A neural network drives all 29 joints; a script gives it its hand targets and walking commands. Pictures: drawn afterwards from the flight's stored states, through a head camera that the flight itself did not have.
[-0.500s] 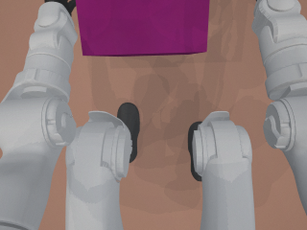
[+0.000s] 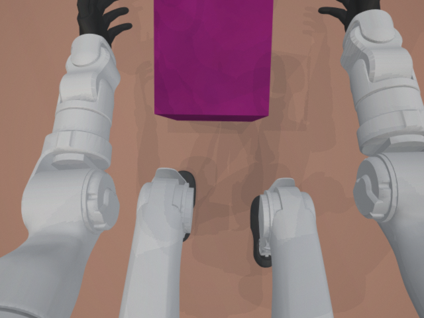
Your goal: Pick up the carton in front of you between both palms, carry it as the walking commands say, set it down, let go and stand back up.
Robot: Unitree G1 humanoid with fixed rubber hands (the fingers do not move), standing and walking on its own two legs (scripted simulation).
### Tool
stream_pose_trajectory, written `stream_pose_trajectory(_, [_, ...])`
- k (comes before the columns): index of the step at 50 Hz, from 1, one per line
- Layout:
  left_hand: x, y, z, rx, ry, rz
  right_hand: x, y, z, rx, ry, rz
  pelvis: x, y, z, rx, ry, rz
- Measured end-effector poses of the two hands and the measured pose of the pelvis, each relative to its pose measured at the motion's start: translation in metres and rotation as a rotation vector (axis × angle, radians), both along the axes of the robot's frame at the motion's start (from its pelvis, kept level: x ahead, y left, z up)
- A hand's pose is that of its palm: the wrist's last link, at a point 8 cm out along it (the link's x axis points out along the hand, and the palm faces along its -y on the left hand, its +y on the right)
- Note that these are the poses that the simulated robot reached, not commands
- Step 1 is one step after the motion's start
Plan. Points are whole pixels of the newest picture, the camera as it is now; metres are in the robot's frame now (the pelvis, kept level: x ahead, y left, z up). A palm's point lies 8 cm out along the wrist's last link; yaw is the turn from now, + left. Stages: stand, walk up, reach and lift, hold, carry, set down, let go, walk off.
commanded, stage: set down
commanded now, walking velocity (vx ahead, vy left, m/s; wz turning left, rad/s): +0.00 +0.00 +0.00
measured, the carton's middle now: (213, 74) +0.52 +0.06 -0.33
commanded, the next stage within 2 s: let go in 0.60 s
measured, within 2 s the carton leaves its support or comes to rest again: neither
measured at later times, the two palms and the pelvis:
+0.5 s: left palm out of the picture +0.51 +0.24 +0.03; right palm out of the picture +0.57 -0.16 +0.04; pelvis +0.02 +0.01 +0.13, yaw +0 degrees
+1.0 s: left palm out of the picture +0.42 +0.26 +0.15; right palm out of the picture +0.46 -0.18 +0.14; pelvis +0.07 +0.02 +0.26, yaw +0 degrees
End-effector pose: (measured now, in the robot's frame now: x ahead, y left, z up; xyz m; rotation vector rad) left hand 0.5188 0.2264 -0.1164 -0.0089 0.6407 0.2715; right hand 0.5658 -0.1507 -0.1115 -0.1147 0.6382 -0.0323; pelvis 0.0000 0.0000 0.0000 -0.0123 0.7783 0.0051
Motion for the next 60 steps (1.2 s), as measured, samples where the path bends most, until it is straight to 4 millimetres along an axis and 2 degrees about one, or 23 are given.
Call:
stream_pose_trajectory(11, [0.0, 0.009, 0.059, 0.011, -0.016, -0.003, 0.001, -0.003, 0.056, 0.001, -0.016, 0.01, 0.009, 0.003, 0.053, -0.002, 0.056, 0.002])
stream_pose_trajectory(28, [-0.005, 0.01, 0.166, 0.008, -0.019, -0.018, 0.0, -0.01, 0.166, 0.01, -0.015, 0.021, 0.027, 0.008, 0.149, -0.007, 0.049, 0.007])
stream_pose_trajectory(35, [-0.01, 0.01, 0.196, 0.027, 0.0, -0.046, -0.006, -0.012, 0.197, -0.007, 0.0, 0.021, 0.034, 0.01, 0.183, -0.006, 0.031, 0.006])
stream_pose_trajectory(39, [-0.024, 0.011, 0.208, 0.058, 0.038, -0.102, -0.025, -0.015, 0.21, -0.049, 0.025, 0.015, 0.042, 0.011, 0.202, -0.008, 0.01, 0.006])
stream_pose_trajectory(43, [-0.051, 0.016, 0.222, 0.084, 0.091, -0.159, -0.057, -0.02, 0.223, -0.081, 0.062, 0.002, 0.053, 0.014, 0.223, -0.01, -0.038, 0.008])
stream_pose_trajectory(47, [-0.08, 0.025, 0.244, 0.095, 0.129, -0.186, -0.09, -0.025, 0.24, -0.086, 0.09, -0.003, 0.064, 0.016, 0.243, -0.01, -0.103, 0.01])
stream_pose_trajectory(52, [-0.11, 0.034, 0.273, 0.091, 0.142, -0.196, -0.117, -0.029, 0.267, -0.078, 0.095, 0.006, 0.078, 0.019, 0.263, -0.006, -0.185, 0.014])
stream_pose_trajectory(60, [-0.161, 0.032, 0.312, 0.08, 0.15, -0.193, -0.163, -0.04, 0.305, -0.075, 0.104, 0.016, 0.096, 0.019, 0.288, 0.005, -0.331, 0.021])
